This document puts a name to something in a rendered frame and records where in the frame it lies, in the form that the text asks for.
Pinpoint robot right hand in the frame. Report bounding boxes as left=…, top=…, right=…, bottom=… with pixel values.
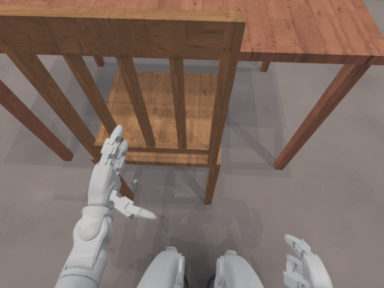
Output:
left=283, top=234, right=333, bottom=288

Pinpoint left robot shin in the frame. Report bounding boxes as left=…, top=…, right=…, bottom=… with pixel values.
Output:
left=166, top=247, right=184, bottom=288

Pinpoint table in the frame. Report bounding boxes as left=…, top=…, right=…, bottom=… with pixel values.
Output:
left=0, top=0, right=384, bottom=170

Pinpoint left robot forearm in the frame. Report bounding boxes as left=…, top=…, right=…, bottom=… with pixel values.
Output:
left=55, top=205, right=114, bottom=288

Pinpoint robot left hand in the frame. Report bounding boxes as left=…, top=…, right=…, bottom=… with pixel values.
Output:
left=88, top=125, right=157, bottom=221

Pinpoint chair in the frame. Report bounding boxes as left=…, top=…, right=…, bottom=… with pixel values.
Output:
left=0, top=5, right=246, bottom=205

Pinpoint robot right thigh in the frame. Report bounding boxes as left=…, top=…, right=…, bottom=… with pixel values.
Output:
left=216, top=255, right=264, bottom=288

